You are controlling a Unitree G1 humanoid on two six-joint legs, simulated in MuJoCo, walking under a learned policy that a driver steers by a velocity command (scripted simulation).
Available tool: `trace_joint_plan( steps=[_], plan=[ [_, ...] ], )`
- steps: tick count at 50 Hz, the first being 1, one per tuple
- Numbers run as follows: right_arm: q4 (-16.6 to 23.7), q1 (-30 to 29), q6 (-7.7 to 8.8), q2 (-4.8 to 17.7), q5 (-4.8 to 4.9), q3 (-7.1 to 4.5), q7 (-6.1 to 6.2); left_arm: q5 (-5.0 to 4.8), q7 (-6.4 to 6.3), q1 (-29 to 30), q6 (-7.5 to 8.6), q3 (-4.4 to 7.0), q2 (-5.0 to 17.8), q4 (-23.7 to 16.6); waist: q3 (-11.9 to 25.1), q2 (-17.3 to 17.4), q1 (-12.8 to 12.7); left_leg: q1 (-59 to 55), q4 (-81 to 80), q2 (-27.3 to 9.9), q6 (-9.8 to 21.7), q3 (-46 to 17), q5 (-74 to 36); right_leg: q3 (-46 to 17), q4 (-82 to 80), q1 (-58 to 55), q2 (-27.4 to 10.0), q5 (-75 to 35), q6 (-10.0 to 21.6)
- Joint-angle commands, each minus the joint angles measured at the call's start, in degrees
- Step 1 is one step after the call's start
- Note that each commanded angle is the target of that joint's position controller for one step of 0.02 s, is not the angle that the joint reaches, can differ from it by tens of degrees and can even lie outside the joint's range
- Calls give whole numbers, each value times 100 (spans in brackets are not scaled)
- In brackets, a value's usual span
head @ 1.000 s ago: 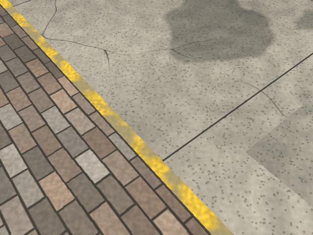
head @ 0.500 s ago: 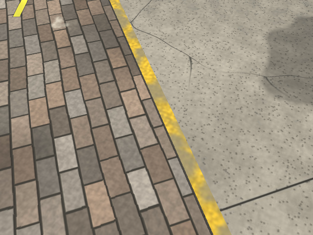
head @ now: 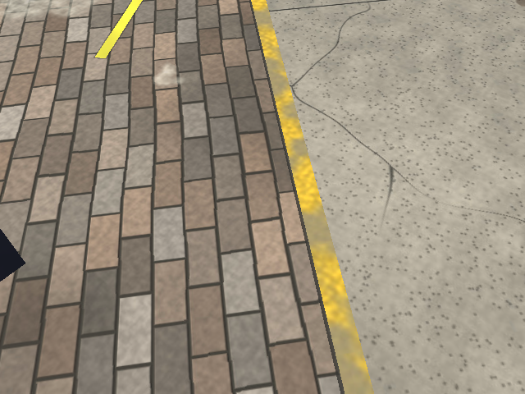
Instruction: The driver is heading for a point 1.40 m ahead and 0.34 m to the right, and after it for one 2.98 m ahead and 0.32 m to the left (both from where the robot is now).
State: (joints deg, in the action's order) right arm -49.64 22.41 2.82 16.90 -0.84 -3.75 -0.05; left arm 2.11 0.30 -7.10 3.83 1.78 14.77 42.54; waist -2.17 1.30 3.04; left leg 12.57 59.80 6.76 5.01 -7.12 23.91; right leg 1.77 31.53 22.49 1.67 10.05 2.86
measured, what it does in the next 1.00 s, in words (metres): walks ahead, turning right: left foot, then right foot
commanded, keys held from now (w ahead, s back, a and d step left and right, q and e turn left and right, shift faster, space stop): w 0.12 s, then w+e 0.14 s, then e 0.46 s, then w+e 0.28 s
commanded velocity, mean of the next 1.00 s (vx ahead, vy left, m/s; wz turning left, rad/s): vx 0.30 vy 0.00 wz -0.33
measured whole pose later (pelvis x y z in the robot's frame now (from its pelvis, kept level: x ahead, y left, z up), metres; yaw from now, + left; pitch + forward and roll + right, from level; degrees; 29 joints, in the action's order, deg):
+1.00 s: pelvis +0.28 -0.02 +0.02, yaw -25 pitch +1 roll +2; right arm -44.8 12.6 0.2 16.5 -2.5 -3.7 -1.6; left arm 0.8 0.7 -18.8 -1.0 3.1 14.4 45.0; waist 0.9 2.4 -0.4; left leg 28.8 53.9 -2.9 -1.3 2.4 16.5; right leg -1.2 23.0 9.9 2.5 14.1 4.6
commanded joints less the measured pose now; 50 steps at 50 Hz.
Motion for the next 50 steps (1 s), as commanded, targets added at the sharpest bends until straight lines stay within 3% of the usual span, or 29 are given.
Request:
trace_joint_plan(
  steps=[1, 3, 5, 8, 11, 14, 17, 19, 20, 21, 22, 23, 24, 25, 26, 30, 36, 40, 41, 42, 43, 44, 45, 46, 47, 49, 50],
  plan=[
    [427, -141, 51, 419, -84, -39, -79, -40, -4, -722, 46, 183, 532, 21, 180, -412, -340, 2015, 661, -634, -54, -34, -540, -2372, -1881, -1770, -1688, 402, 783],
    [393, -76, -43, 325, -150, -4, -147, -85, 9, -897, 135, 161, 502, 221, 212, -719, -232, 1742, 419, -677, -145, 84, -613, -1741, -1968, -1541, -1414, -594, 706],
    [422, -190, -85, 266, -166, 22, -177, -141, 43, -1125, 228, 177, 556, 378, 241, -692, -194, 1894, 259, -707, -207, 186, -710, -1464, -2053, -1606, -1396, -1158, 802],
    [675, -978, -85, 183, -207, 99, -217, -194, 54, -1366, 219, 176, 556, 565, 8, -649, -283, 2372, -429, -1028, -378, 570, -1220, -1243, -2340, -1627, -1298, -1224, 923],
    [904, -1746, -41, -29, -152, 233, -246, -199, 50, -1634, 166, 191, 589, 723, -110, -630, -461, 2134, -1579, -1031, -555, 808, -1747, -1013, -2327, -1479, -1061, -1428, 874],
    [976, -2115, 2, -19, -94, 279, -212, -176, 37, -1872, 121, 234, 734, 854, -119, -600, -562, 1672, -2329, -821, -604, 938, -1985, -990, -1994, -1519, -1058, -2199, 801],
    [932, -1963, 98, 98, -70, 253, -72, -167, -1, -1902, 54, 258, 800, 914, 69, -692, -471, 1117, -2745, -597, -479, 844, -1959, -1114, -1206, -1776, -1053, -3544, 577],
    [665, -1152, 209, 321, -120, 169, 37, -246, -28, -1687, 24, 283, 824, 851, 422, -526, -91, -32, -3575, -552, -297, 785, -2485, -1094, -191, -1664, -747, -3514, 312],
    [554, -534, 289, 654, -231, 77, 106, -320, -32, -1617, 45, 249, 652, 700, 951, -176, 124, -1246, -3503, -1294, -105, 240, -3500, -970, 846, -978, -442, -2320, 148],
    [624, -43, 264, 1121, -310, -18, 131, -391, -86, -2094, 35, 140, 90, 499, 1860, 977, 55, -2809, -2964, -3151, 362, -1119, -6071, -478, 2451, 260, 149, 1477, -2],
    [661, -97, 100, 1118, -43, -93, 105, -386, -200, -2478, -115, 221, 394, 594, 2442, 1255, 47, -2751, -3139, -3610, 976, -1843, -6328, -305, 3538, 686, 374, 2904, 11],
    [758, -410, 29, 646, 38, 10, 99, -218, -212, -2282, -244, 308, 622, 704, 1806, 501, -87, -2038, -3414, -3222, 911, -1381, -5529, -486, 3835, 848, 50, 2583, 0],
    [808, -850, 21, 294, 17, 118, 126, -155, -151, -1928, -303, 319, 539, 650, 1110, 420, -218, -1369, -3686, -2857, 749, -843, -4999, -442, 3756, 935, -114, 2174, -65],
    [818, -1085, 13, 138, -7, 170, 160, -127, -94, -1766, -362, 327, 451, 607, 722, 522, -343, -848, -3942, -2605, 633, -391, -4814, -410, 3628, 865, -251, 1864, -160],
    [800, -1164, 16, 122, 0, 174, 201, -80, -37, -1699, -447, 336, 406, 575, 545, 681, -435, -441, -4136, -2451, 588, -65, -4607, -378, 3528, 682, -327, 1616, -245],
    [759, -1240, 59, 240, -49, 109, 215, -77, 32, -1586, -655, 346, 293, 434, 614, 561, -615, 45, -4306, -2398, 731, 589, -4398, -222, 3378, 434, -263, 1188, -380],
    [690, -1156, -87, 492, -96, -7, 174, -76, 202, -680, -792, 249, 285, -49, 543, 721, -389, 257, -4340, -2442, 640, 1074, -2571, 94, 1712, -59, -361, 830, -286],
    [717, -1037, -189, 853, -101, -161, 74, -71, 306, -407, -750, 279, 500, -298, 508, 703, -258, 443, -4595, -2680, 422, 812, 591, 367, 793, -625, -263, 1336, -3],
    [733, -1110, -223, 876, -75, -179, 62, -65, 323, -601, -711, 287, 493, -245, 437, 502, -399, 736, -4429, -2609, 273, 944, 1077, 454, 285, -1111, -169, 1242, 107],
    [722, -1080, -266, 757, -91, -170, 48, -71, 309, -1054, -657, 323, 541, -36, 418, 165, -546, 1163, -3933, -2401, 59, 1193, 1477, 411, -101, -1771, -8, 1390, 243],
    [771, -1100, -316, 409, -125, -96, -5, -57, 233, -1702, -580, 406, 810, 200, 273, -990, -782, 1832, -2335, -1864, -253, 1823, 1652, -771, -1195, -2228, -626, 2491, 512],
    [1149, -1373, -348, -89, -126, 50, -46, -89, 163, -1892, -544, 537, 1511, 32, -52, -2291, -895, 3565, -547, -845, -625, 1934, 1664, -3831, -2355, -2395, -2235, 4524, 1198],
    [1287, -1939, -310, 403, -247, -54, -47, -40, 43, -1738, -553, 524, 1403, -10, -547, -1285, -1009, 3777, -193, -900, -605, 836, 773, -4113, -2817, -1730, -2266, 4349, 1460],
    [1263, -1839, -244, 547, -114, -114, -105, -69, -42, -1389, -560, 447, 1203, -17, -644, -1115, -663, 3561, -286, -1071, -604, 658, 2, -3479, -2724, -1492, -1983, 3796, 1311],
    [1092, -1523, -172, 580, -71, -125, -151, -121, -51, -1095, -509, 397, 1051, -62, -608, -1025, -406, 3262, -481, -1117, -634, 634, -539, -2890, -2677, -1480, -1611, 2876, 1111],
    [798, -1169, -138, 533, -210, -133, -180, -156, -25, -924, -341, 351, 866, -123, -200, -796, -310, 2819, -433, -1053, -662, 739, -1144, -2119, -2438, -1745, -1132, 1271, 959],
    [787, -1161, -156, 469, -214, -129, -189, -186, 9, -1063, -263, 335, 816, -80, -13, -628, -314, 2742, -418, -1011, -665, 730, -1259, -2006, -2337, -1891, -1077, 781, 965]
  ],
)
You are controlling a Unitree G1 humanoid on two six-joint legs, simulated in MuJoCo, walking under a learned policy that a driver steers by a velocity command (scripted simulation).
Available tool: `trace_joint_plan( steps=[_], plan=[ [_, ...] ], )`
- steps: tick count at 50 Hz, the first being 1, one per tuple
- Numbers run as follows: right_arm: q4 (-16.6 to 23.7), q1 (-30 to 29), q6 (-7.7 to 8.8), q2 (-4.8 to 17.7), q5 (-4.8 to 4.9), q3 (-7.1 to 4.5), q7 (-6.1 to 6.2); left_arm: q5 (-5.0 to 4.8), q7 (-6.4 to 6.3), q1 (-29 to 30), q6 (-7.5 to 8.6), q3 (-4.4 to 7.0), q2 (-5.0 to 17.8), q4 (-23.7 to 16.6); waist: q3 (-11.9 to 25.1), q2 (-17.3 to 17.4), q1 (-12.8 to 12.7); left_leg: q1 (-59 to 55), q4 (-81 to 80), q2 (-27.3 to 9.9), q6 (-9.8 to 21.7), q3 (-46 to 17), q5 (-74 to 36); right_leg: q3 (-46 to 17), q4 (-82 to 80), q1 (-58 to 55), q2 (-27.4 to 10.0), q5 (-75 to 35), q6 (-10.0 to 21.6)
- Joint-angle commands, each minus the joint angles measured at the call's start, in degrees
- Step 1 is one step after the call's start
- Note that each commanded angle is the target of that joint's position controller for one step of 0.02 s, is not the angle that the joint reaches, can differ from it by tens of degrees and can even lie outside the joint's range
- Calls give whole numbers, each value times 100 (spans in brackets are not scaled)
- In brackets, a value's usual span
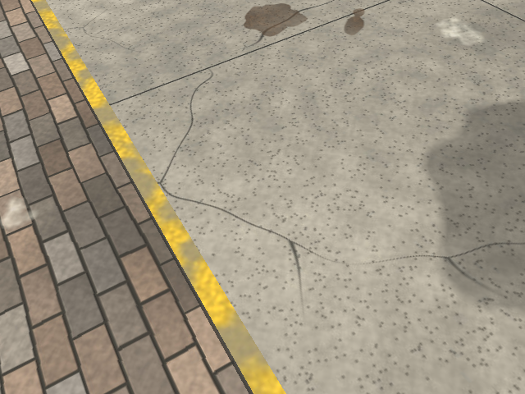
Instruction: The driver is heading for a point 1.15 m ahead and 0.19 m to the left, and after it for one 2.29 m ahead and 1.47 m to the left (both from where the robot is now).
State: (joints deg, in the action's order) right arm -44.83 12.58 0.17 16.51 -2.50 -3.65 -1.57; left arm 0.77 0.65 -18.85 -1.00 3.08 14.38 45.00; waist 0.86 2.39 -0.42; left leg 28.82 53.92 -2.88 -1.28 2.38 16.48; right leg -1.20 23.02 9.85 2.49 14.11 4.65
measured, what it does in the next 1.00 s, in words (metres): walks ahead, turning left: left foot, then right foot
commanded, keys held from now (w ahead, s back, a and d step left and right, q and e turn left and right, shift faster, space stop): w+e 0.10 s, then w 0.06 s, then no key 0.02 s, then q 0.62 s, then w+q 0.20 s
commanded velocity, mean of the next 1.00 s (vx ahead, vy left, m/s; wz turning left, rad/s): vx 0.20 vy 0.00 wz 0.16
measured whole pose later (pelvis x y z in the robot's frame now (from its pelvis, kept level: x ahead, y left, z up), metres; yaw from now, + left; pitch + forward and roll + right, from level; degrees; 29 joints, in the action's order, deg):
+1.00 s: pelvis +0.25 -0.01 +0.00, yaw +15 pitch +0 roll +1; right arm -45.9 13.5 -2.0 18.0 -2.0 -5.3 -1.6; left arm 1.5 -2.4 -13.8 0.8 1.6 15.5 44.7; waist -0.4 2.4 0.3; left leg 27.5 54.4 6.4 0.8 -6.1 19.3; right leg -0.5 21.6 9.6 1.6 12.5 2.6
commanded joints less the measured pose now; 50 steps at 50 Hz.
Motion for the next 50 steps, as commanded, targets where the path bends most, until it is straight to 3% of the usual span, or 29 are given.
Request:
trace_joint_plan(
  steps=[1, 7, 9, 11, 13, 15, 16, 17, 18, 19, 20, 21, 23, 26, 32, 35, 40, 42, 43, 44, 45, 46, 47, 48, 50],
  plan=[
    [330, -247, 88, 442, -28, -125, -37, -70, -2, -39, 279, 218, 884, -271, -261, -658, 9, 1158, 88, -31, -56, -222, -589, -1664, -1428, -737, -1140, 80, 818],
    [575, -1096, 86, 296, 37, -39, -44, -33, -31, -647, 374, 266, 964, -55, -451, -804, -355, 1274, -1140, -2, -245, -237, -986, -1720, -1359, -946, -1148, -239, 918],
    [655, -1334, 134, 239, 52, -1, -60, -9, -57, -802, 400, 249, 946, 51, -550, -808, -447, 1051, -1554, 55, -194, -166, -1034, -1612, -1139, -949, -1153, -1119, 877],
    [633, -1237, 207, 150, 61, 50, -58, 7, -91, -816, 412, 211, 895, 144, -486, -837, -396, 539, -1869, 164, -12, 7, -962, -1283, -714, -938, -1149, -2821, 706],
    [541, -933, 266, 207, 84, 40, -14, 16, -120, -709, 418, 186, 896, 178, -330, -877, -262, -251, -2040, 293, 226, 93, -921, -1152, -369, -785, -1174, -3787, 470],
    [225, -69, 330, 337, 62, -24, 78, -28, -158, -487, 438, 179, 949, 203, -9, -726, 175, -1342, -2727, 542, 475, 178, -1265, -916, 524, -851, -934, -4669, 222],
    [56, 498, 408, 469, 27, -59, 131, -39, -164, -473, 473, 142, 878, 206, 353, -537, 431, -2251, -2946, 252, 618, -120, -1899, -697, 1359, -571, -676, -4138, 79],
    [-4, 1228, 451, 885, -19, -107, 177, -28, -187, -637, 492, 53, 590, 44, 1051, 247, 547, -3394, -2814, -1080, 880, -1663, -3278, -354, 2852, 192, -291, -1913, -73],
    [-94, 1110, 347, 1439, 133, -263, 156, -131, -188, -1521, 405, 84, 464, 181, 1421, 1592, 74, -3967, -3093, -2092, 1876, -3513, -5098, -7, 4312, 1331, 566, 1694, -277],
    [17, 771, 278, 971, 378, -178, 79, 111, -215, -1283, 311, 100, 772, 299, 1114, 583, -3, -3508, -3269, -1814, 1849, -3436, -4482, -320, 4682, 1502, 161, 1612, -271],
    [119, 314, 264, 671, 365, -99, 59, 152, -178, -704, 291, 103, 745, 206, 492, 223, -7, -2943, -3322, -1501, 1749, -2770, -4105, -289, 4737, 1721, 22, 1321, -296],
    [152, 80, 239, 509, 299, -53, 61, 132, -158, -379, 284, 84, 691, 136, 231, 31, -31, -2603, -3458, -1203, 1611, -2322, -4132, -269, 4561, 1792, -144, 1067, -328],
    [59, 86, 227, 465, 296, -42, 106, 124, -122, -201, 185, 65, 623, 68, 142, 209, -127, -2215, -3580, -810, 1466, -1784, -4533, -214, 4192, 1613, -287, 815, -452],
    [5, 223, 202, 616, 258, -112, 111, 91, -146, -164, 70, 34, 524, 55, 417, 209, -161, -2074, -3563, -674, 1502, -1659, -4513, -115, 3895, 1489, -203, 754, -623],
    [43, 386, -38, 754, 186, -222, 153, 83, -218, 692, -98, 24, 542, -184, 201, 348, 105, -1664, -3883, -516, 1486, -2270, -1404, -170, 3022, 1826, -236, 598, -740],
    [81, 390, -121, 802, 157, -272, 161, 48, -244, 986, -88, 8, 539, -280, 79, 380, 197, -1569, -3868, -456, 1434, -2594, -704, -231, 2605, 1761, -172, 599, -732],
    [154, 229, -222, 865, 126, -332, 134, -64, -325, 926, 32, -29, 574, -362, 110, 506, 165, -1597, -3498, -400, 1310, -3107, -1538, -269, 1631, 1115, 82, 876, -572],
    [183, 28, -276, 842, 174, -344, 125, -50, -332, 488, 136, -50, 541, -294, 211, 389, -130, -1145, -3396, -108, 1088, -3202, -1, -220, 422, 114, 156, 642, -424],
    [243, -75, -283, 693, 214, -308, 140, -6, -365, 304, 193, -20, 663, -257, 80, 87, -266, -480, -3168, 255, 806, -3014, 1264, -490, -429, -560, -136, 664, -301],
    [328, 170, -254, 251, 257, -206, 150, 63, -423, 174, 209, 71, 1164, -322, 189, -1094, -163, 274, -1760, 859, 462, -2065, 2206, -1974, -1149, -1177, -1545, 2058, 4],
    [407, 17, -208, 384, 183, -218, 174, 177, -401, 476, 192, 207, 1709, -403, -256, -1687, -171, 1162, -613, 1448, 367, -1079, 1586, -3518, -1818, -675, -2430, 2873, 471],
    [394, -116, -171, 815, 21, -302, 152, 182, -375, 635, 183, 162, 1373, -387, -514, -903, 5, 1033, -80, 787, 352, -1216, 976, -3125, -1650, -253, -2345, 2720, 561],
    [288, 16, -145, 806, 30, -325, 69, 106, -344, 796, 208, 74, 1036, -412, -529, -800, 134, 897, 133, 731, 289, -1129, 607, -2625, -1611, -171, -2008, 2380, 473],
    [185, 189, -146, 728, 25, -307, 4, 70, -313, 898, 247, 36, 892, -435, -508, -833, 210, 872, 398, 676, 192, -1021, 327, -2097, -1615, -283, -1734, 1881, 367],
    [104, 245, -158, 633, 12, -278, -114, 47, -293, 761, 337, 19, 806, -415, -449, -981, 132, 1010, 845, 527, 89, -795, 3, -1404, -1627, -501, -1481, 1223, 321]
  ],
)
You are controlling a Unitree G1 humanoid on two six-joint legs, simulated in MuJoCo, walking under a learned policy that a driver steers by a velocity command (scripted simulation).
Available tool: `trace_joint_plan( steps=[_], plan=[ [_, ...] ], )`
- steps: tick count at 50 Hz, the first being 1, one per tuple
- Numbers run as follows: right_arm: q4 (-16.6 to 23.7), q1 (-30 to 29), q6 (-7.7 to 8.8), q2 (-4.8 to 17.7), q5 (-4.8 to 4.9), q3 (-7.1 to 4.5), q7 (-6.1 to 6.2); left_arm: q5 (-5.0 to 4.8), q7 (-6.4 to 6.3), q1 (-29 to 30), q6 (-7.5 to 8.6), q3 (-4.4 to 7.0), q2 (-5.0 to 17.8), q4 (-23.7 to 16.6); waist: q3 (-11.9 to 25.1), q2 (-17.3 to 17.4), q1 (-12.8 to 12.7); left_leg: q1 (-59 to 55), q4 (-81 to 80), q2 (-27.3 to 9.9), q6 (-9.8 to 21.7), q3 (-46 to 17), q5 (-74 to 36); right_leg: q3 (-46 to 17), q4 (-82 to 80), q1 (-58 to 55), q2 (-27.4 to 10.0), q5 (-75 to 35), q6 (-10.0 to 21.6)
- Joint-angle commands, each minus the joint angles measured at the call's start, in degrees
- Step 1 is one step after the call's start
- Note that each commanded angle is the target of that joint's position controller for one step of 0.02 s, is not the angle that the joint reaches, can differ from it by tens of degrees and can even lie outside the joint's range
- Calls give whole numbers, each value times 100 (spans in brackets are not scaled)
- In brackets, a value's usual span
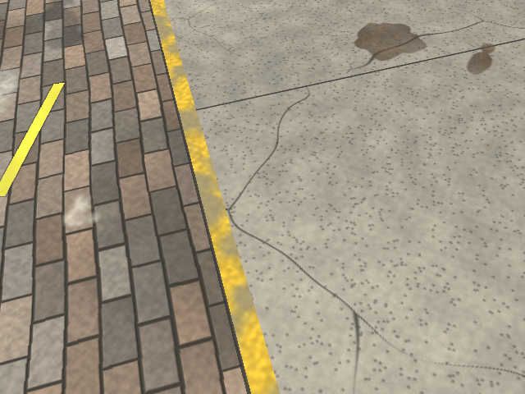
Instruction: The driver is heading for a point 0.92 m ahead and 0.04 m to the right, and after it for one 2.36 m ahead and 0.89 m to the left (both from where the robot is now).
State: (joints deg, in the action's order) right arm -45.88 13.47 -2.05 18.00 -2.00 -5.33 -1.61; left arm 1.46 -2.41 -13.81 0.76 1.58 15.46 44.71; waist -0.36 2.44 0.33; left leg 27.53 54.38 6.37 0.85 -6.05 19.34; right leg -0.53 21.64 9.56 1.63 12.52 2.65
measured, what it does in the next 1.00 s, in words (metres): walks ahead: left foot, then right foot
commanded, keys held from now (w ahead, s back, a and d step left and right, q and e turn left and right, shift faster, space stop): w+q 0.18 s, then w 0.12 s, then w+e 0.70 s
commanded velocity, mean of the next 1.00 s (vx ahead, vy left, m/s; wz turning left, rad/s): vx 0.45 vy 0.00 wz -0.05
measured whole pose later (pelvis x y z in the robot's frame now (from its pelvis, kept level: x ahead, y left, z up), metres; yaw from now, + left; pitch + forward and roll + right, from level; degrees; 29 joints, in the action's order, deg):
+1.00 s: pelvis +0.46 +0.09 -0.03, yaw -7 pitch +0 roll +0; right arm -53.1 19.5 3.4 12.7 -1.1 -1.7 0.6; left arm 1.2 1.7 -7.3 1.2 3.5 14.8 47.6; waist -4.2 0.1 0.8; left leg 12.0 68.5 -2.1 1.2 5.4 24.6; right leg 6.0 35.8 23.5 6.2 12.9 9.8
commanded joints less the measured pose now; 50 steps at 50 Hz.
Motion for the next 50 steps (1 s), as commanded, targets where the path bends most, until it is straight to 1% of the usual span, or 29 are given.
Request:
trace_joint_plan(
  steps=[1, 4, 9, 13, 16, 17, 18, 19, 20, 21, 22, 23, 24, 26, 27, 30, 33, 35, 37, 39, 40, 42, 44, 45, 46, 47, 48, 49, 50],
  plan=[
    [261, 5, 62, 436, -23, -89, -148, -18, 48, 55, 207, 186, 710, -314, -346, -916, -29, 1278, 856, -457, -150, 73, -413, -1300, -1489, -607, -1394, 1133, 525],
    [387, -403, 51, 370, -8, -50, -235, -4, 123, -464, 307, 253, 772, -122, -377, -832, -259, 1677, 757, -595, -235, 95, -675, -934, -1487, -1078, -1469, 630, 552],
    [557, -983, 65, 249, -23, 14, -305, -4, 163, -872, 375, 299, 768, 110, -552, -829, -460, 1925, 62, -772, -262, 275, -906, -403, -1487, -1404, -1616, -85, 610],
    [750, -1482, 155, 24, -34, 153, -341, 19, 218, -1084, 433, 272, 692, 346, -642, -925, -522, 1321, -1086, -769, -65, 643, -931, 80, -1312, -1220, -1628, -1058, 628],
    [835, -1657, 197, -14, -66, 223, -306, -12, 228, -1316, 389, 269, 757, 598, -634, -1065, -498, 419, -1873, -619, 256, 1121, -499, 256, -1058, -1033, -1688, -1979, 617],
    [798, -1487, 226, 11, -69, 215, -261, -35, 231, -1349, 360, 266, 809, 692, -563, -1097, -352, -63, -2065, -488, 403, 1250, -371, 240, -799, -970, -1725, -2848, 633],
    [641, -999, 278, 72, -66, 176, -194, -62, 236, -1318, 342, 258, 859, 767, -311, -1033, -57, -780, -2344, -315, 542, 1311, -415, 300, -177, -943, -1676, -4050, 605],
    [285, 10, 371, 184, -99, 114, -108, -121, 239, -1216, 323, 233, 854, 807, 263, -765, 454, -2109, -2810, -209, 679, 1301, -892, 552, 930, -622, -1433, -4450, 472],
    [12, 1059, 443, 600, -218, -8, 1, -162, 260, -1117, 339, 149, 669, 650, 1035, -300, 877, -3775, -2996, -1187, 865, 259, -230, 652, 2407, 516, -1169, -2837, 329],
    [-19, 1472, 473, 1272, -208, -134, 99, -231, 341, -1358, 352, -18, -75, 328, 1816, 1283, 746, -5241, -3500, -3184, 1361, -2561, 185, 690, 4351, 2493, -188, 1667, 76],
    [-19, 1360, 458, 1194, -46, -131, 154, -162, 243, -1014, 315, 213, 680, 463, 1589, 392, 876, -4518, -3769, -3152, 1316, -2823, -326, -418, 4988, 2675, -129, 1591, 209],
    [-53, 812, 463, 874, -10, -16, 167, -198, 261, -821, 333, 248, 641, 407, 750, 248, 515, -3791, -3792, -2845, 1128, -1719, -780, -531, 4927, 2735, -404, 1074, 287],
    [-30, 415, 504, 464, 2, 93, 145, -201, 282, -864, 350, 215, 496, 498, 304, 181, 292, -3136, -4001, -2543, 915, -1035, -1282, -393, 4586, 2543, -599, 699, 279],
    [-41, 57, 598, 47, 54, 223, 159, -30, 325, -1089, 187, 219, 311, 724, -52, 396, 0, -2471, -4306, -2070, 600, -154, -1600, -265, 4279, 2179, -717, 350, 168],
    [-85, 110, 653, -12, 55, 245, 163, -5, 370, -1151, 118, 222, 223, 776, -66, 410, -42, -2339, -4377, -2014, 573, 66, -1886, -229, 4302, 2065, -681, 245, 138],
    [-278, 364, 794, 68, 115, 223, 180, -7, 469, -790, 18, 237, 61, 666, -268, 297, -146, -2305, -4543, -1954, 543, 623, -2599, -131, 4291, 2512, -673, -156, 71],
    [-417, 588, 822, -52, 103, 255, 211, 1, 534, -100, 5, 221, 22, 417, -500, 270, -80, -2346, -4682, -1907, 566, 1041, -2809, -14, 3913, 3056, -707, -759, 14],
    [-505, 672, 828, -83, 93, 276, 229, 1, 576, 355, 33, 170, -43, 245, -616, 190, -42, -2350, -4669, -1827, 554, 1344, -3127, 147, 3221, 3060, -649, -1142, 9],
    [-595, 795, 828, -7, 98, 274, 261, 16, 617, 800, 50, 97, -122, 80, -683, 148, 34, -2413, -4661, -1843, 531, 1574, -3453, 427, 2454, 2849, -567, -1369, 55],
    [-714, 995, 809, 94, 101, 262, 308, 31, 647, 1158, 49, 56, -118, -82, -728, 107, 103, -2703, -4599, -1964, 510, 1709, -3890, 668, 1919, 2697, -486, -1336, 182],
    [-764, 1056, 789, 149, 96, 255, 330, 34, 649, 1227, 47, 54, -84, -132, -702, 94, 92, -2903, -4463, -2010, 482, 1791, -4311, 767, 1726, 2588, -405, -1229, 269],
    [-808, 1060, 739, 314, 86, 225, 382, 44, 612, 1054, 31, 89, 36, -124, -449, 188, -52, -3294, -3836, -2067, 407, 1967, -5954, 988, 1559, 2136, -86, -785, 500],
    [-794, 964, 638, 516, 51, 169, 431, 55, 553, 377, 25, 169, 216, 39, 5, 345, -387, -3462, -2602, -2143, 418, 2054, -7114, 1074, 1524, 1368, 259, -125, 790],
    [-753, 932, 583, 587, 35, 147, 419, 65, 518, -178, 58, 254, 379, 195, 351, 328, -613, -3251, -1624, -2169, 468, 2015, -6783, 955, 1304, 660, 392, 108, 960],
    [-671, 821, 558, 623, 48, 134, 371, 121, 445, -986, 98, 388, 630, 438, 739, 21, -1030, -2490, -134, -2012, 380, 2077, -5528, 565, 746, -542, 310, 160, 1198],
    [-418, 1042, 589, 52, 78, 244, 289, 145, 344, -1145, 72, 569, 1252, 451, 1175, -1056, -769, -608, 1901, -1340, 161, 2048, -1140, -1632, 634, -2016, -1253, 454, 1744],
    [-37, 774, 642, 170, 124, 201, 208, -29, 365, -985, 21, 631, 1535, 324, 1583, -1306, -623, 1045, 3228, -282, 0, 912, 1256, -4459, -313, -2728, -2120, 363, 2522],
    [83, 152, 719, 306, 75, 191, 178, -121, 327, -793, -10, 594, 1327, 364, 810, -507, -657, 1646, 3040, -765, 58, 301, 591, -3674, -617, -2236, -1995, 339, 2253],
    [123, 117, 794, 281, 129, 218, 160, -138, 291, -508, 4, 527, 1050, 362, 206, -243, -426, 1502, 2503, -996, 65, 361, 77, -3018, -755, -1398, -1855, -64, 2009]
  ],
)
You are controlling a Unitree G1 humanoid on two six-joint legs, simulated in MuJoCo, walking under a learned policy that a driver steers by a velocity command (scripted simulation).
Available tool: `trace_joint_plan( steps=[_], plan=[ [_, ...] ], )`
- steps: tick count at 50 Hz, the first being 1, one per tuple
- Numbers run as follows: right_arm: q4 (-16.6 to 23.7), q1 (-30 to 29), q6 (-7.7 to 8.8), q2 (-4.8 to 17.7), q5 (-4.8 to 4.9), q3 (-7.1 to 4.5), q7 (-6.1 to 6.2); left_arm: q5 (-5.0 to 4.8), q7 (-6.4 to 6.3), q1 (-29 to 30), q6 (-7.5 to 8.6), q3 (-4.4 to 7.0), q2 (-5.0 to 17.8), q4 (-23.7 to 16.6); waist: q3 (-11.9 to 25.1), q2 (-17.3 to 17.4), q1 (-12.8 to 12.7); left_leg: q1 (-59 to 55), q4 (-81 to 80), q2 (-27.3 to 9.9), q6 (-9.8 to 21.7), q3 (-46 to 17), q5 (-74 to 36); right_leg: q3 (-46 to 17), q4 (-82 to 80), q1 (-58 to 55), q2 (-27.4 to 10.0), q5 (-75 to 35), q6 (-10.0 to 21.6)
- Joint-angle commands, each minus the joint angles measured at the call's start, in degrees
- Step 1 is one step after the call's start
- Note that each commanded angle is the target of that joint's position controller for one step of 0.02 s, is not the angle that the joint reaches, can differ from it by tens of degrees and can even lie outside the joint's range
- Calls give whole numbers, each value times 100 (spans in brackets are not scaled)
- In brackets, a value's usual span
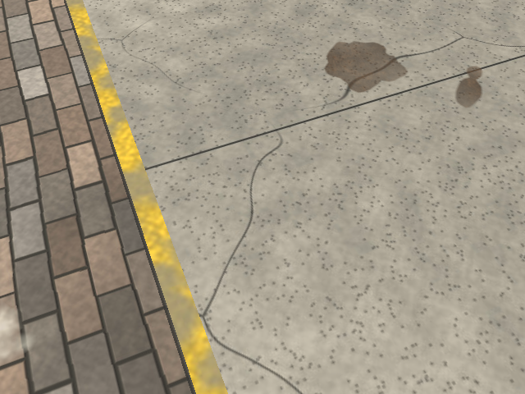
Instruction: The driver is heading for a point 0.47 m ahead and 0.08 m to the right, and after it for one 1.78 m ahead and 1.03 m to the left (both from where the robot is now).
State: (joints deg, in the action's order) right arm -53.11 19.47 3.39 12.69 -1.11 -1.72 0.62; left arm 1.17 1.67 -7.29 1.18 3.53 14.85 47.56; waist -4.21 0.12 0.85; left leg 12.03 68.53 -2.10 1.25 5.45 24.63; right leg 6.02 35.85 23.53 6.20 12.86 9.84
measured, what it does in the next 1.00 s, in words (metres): walks ahead, turning right: left foot, then right foot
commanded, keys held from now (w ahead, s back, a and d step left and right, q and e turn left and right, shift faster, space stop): e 0.90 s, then no key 0.04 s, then q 0.06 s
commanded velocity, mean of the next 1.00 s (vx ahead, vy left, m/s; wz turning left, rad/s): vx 0.12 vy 0.00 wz -0.57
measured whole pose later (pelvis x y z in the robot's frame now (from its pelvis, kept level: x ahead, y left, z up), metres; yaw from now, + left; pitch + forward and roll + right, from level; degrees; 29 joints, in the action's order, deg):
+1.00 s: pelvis +0.19 +0.02 +0.02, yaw -36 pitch -1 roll +1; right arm -43.0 12.8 -3.8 17.8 -0.8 -3.2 0.8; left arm 1.3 0.7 -11.8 -2.8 2.2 15.3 41.4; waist -3.3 3.0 1.0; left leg 25.9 52.4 -2.5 -1.3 3.4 24.7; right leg -0.8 30.0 13.5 2.3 15.9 3.6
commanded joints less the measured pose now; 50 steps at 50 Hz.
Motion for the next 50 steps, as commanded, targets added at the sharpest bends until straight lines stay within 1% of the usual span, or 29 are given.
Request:
trace_joint_plan(
  steps=[1, 3, 5, 7, 12, 16, 18, 20, 21, 22, 23, 24, 25, 26, 27, 28, 29, 31, 34, 37, 40, 43, 44, 45, 46, 47, 48, 49, 50],
  plan=[
    [746, -381, 247, 788, 36, -153, -33, -83, -139, -865, -1, 270, 878, 41, 186, 317, -169, 2673, 593, -307, -27, -751, -611, -3092, -2196, -2089, -2021, -1295, 1004],
    [678, -93, 14, 692, -124, -134, -2, -129, -159, -626, 115, 188, 705, -19, 243, 279, 143, 1867, 101, -385, -247, -738, -541, -2175, -2053, -1376, -1601, -3453, 797],
    [739, -77, -157, 583, -136, -123, -7, -126, -124, -736, 212, 201, 830, 18, 411, 156, 224, 1695, -287, -290, -395, -608, -636, -1762, -1864, -1205, -1338, -4717, 696],
    [871, -313, -221, 553, -110, -112, -13, -111, -131, -901, 195, 229, 953, 25, 538, -52, 150, 1807, -731, -201, -469, -503, -974, -1598, -1721, -1261, -1132, -5155, 523],
    [1233, -1217, -278, 660, -42, -78, 6, -113, -216, -1329, 12, 221, 932, 11, 674, -424, -267, 2158, -1775, -37, -484, -541, -1661, -1851, -1406, -1788, -1010, -4909, 106],
    [1398, -1633, -243, 796, 8, -50, 38, -43, -289, -1508, -106, 250, 991, -41, 599, -485, -464, 2278, -2440, 146, -374, -704, -1522, -2353, -1028, -2309, -1186, -4797, 114],
    [1384, -1501, -187, 899, 29, -54, 66, -2, -311, -1381, -148, 271, 1035, -129, 550, -527, -389, 1950, -2913, 250, -248, -822, -1289, -2626, -739, -2325, -1211, -4758, 65],
    [1255, -961, -118, 1022, 34, -84, 111, -17, -303, -981, -145, 292, 1109, -275, 578, -593, -72, 961, -3799, 399, -67, -839, -1317, -2814, -346, -1967, -1003, -4410, -179],
    [1155, -500, -43, 1080, -20, -107, 152, -101, -278, -725, -102, 280, 1098, -357, 680, -465, 249, 64, -4575, 286, 54, -898, -2165, -2765, 176, -1590, -725, -4056, -398],
    [1171, -8, 10, 1517, -75, -194, 230, -209, -251, -819, -41, 175, 758, -579, 1346, 441, 322, -1249, -4612, -1100, 394, -2009, -3927, -2269, 1519, -952, -332, -2210, -675],
    [1346, -321, -119, 1811, 22, -230, 218, -240, -290, -1717, -101, 170, 547, -567, 1848, 1523, -175, -1903, -4627, -2565, 1364, -3701, -6248, -1334, 2739, 136, 776, 2774, -797],
    [1319, -291, -221, 1463, 129, -209, 182, 32, -333, -1955, -215, 226, 945, -318, 1839, 976, -258, -1445, -4543, -2599, 1644, -3839, -5786, -1238, 3524, 261, 226, 2691, -817],
    [1407, -534, -259, 1006, 115, -82, 188, 83, -294, -1548, -286, 273, 1061, -279, 1261, 421, -210, -942, -4646, -2156, 1478, -3044, -4969, -1247, 3674, 338, 41, 2196, -874],
    [1460, -861, -309, 827, 76, -22, 195, 59, -235, -1253, -347, 274, 993, -332, 854, 289, -245, -495, -4884, -1702, 1222, -2316, -4088, -1175, 3529, 363, -122, 1821, -971],
    [1507, -1053, -337, 844, 34, -16, 220, 37, -165, -1107, -417, 268, 934, -398, 670, 592, -274, -279, -5061, -1391, 1032, -1872, -3479, -1116, 3415, 376, -237, 1538, -1067],
    [1503, -1093, -340, 904, -19, -33, 230, 0, -97, -1155, -477, 245, 882, -392, 604, 872, -268, -82, -5128, -1175, 995, -1511, -3484, -1001, 3445, 275, -217, 1337, -1159],
    [1475, -1052, -333, 940, -45, -54, 212, -43, -59, -1166, -507, 227, 842, -406, 637, 897, -268, -22, -5140, -1096, 1003, -1277, -3555, -935, 3400, 205, -195, 1220, -1207],
    [1442, -927, -308, 981, -54, -86, 190, -77, -26, -1035, -529, 197, 784, -489, 741, 811, -218, -133, -5176, -1174, 1083, -1075, -3442, -864, 3142, 231, -213, 1155, -1249],
    [1403, -824, -330, 1058, -50, -140, 171, -23, 19, -721, -584, 143, 718, -639, 692, 839, -116, -193, -5329, -1334, 1147, -970, -2478, -755, 2519, 294, -423, 1084, -1238],
    [1405, -862, -366, 1178, -72, -205, 117, -29, 95, -421, -595, 61, 608, -812, 620, 907, -43, 16, -5380, -1399, 1088, -749, -1747, -571, 1627, -95, -601, 1109, -1140],
    [1372, -795, -416, 1329, -95, -280, 54, -62, 118, -314, -556, 36, 633, -927, 679, 956, 24, 65, -5204, -1513, 1021, -600, -1675, -323, 926, -547, -576, 1244, -988],
    [1337, -806, -485, 1426, -16, -334, 24, -64, 107, -611, -460, 33, 600, -909, 738, 778, -184, 285, -4580, -1517, 683, -283, -1905, -161, -407, -1322, -462, 701, -764],
    [1264, -614, -504, 1357, -19, -344, 4, -38, 57, -790, -408, 62, 696, -844, 708, 396, -243, 621, -4091, -1398, 322, -53, -1625, -495, -1108, -1726, -490, 347, -661],
    [1305, -379, -543, 1018, -44, -286, -53, 26, -29, -825, -348, 153, 1148, -891, 508, -1057, -182, 1456, -2678, -794, -156, 521, -276, -2288, -2228, -1933, -1644, 407, -394],
    [1713, -779, -612, 820, -30, -204, 46, 39, -58, -792, -358, 347, 1934, -1043, 120, -1822, -280, 2424, -1858, 178, -414, 202, 1185, -3933, -2365, -1283, -2886, -866, 462],
    [1685, -1078, -685, 1015, -24, -238, 91, 63, -103, -979, -349, 328, 1636, -945, 175, -1108, -457, 2205, -1062, -13, -370, -452, 965, -3382, -2136, -1174, -2726, -1428, 714],
    [1573, -904, -711, 919, 69, -227, 55, 30, -141, -629, -330, 174, 1198, -950, 215, -915, -181, 2048, -930, -60, -307, -590, 478, -2698, -2042, -1114, -2331, -1619, 584],
    [1384, -654, -679, 909, 107, -233, 21, 24, -163, -208, -319, 71, 895, -980, 218, -802, 55, 1833, -1075, -94, -263, -614, 17, -2155, -2041, -1117, -1911, -1631, 310],
    [1229, -462, -654, 974, 29, -266, -2, -1, -214, 14, -275, 4, 723, -1012, 369, -910, 128, 1713, -1039, -35, -242, -491, -276, -1817, -1954, -1336, -1671, -2075, 181]
  ],
)
Keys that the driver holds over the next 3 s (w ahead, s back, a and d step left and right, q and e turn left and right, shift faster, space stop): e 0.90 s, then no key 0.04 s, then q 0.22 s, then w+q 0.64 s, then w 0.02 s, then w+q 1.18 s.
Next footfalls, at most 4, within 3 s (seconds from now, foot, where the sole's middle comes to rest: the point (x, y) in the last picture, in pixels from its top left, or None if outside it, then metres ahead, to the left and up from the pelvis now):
0.44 left None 0.34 0.09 -0.75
0.90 right None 0.18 -0.07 -0.75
1.38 left None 0.25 0.10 -0.75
1.82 right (344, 352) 0.55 -0.18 -0.75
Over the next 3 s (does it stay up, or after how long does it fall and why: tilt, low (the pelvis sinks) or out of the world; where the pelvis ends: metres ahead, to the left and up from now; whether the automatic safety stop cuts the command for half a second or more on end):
stays up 1.05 0.00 0.02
